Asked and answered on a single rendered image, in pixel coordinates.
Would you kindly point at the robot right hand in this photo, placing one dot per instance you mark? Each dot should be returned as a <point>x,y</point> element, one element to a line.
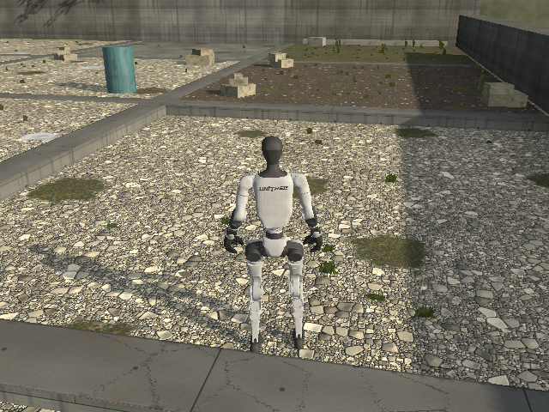
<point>311,240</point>

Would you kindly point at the robot right upper arm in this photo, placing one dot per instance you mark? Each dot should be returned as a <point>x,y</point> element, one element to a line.
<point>300,181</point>

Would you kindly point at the robot left hand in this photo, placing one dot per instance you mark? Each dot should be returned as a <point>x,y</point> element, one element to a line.
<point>228,242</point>

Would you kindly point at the left robot forearm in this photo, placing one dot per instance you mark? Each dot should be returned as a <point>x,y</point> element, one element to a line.
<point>233,227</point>

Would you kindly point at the robot right foot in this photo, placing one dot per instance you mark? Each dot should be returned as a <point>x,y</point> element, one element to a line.
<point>298,342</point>

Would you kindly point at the left robot thigh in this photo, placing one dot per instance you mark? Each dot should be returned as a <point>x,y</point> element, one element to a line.
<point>253,253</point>

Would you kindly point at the robot left upper arm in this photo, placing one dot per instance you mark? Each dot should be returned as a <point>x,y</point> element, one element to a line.
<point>245,183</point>

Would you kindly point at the right robot forearm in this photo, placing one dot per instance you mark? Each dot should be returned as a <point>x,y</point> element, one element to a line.
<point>314,225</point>

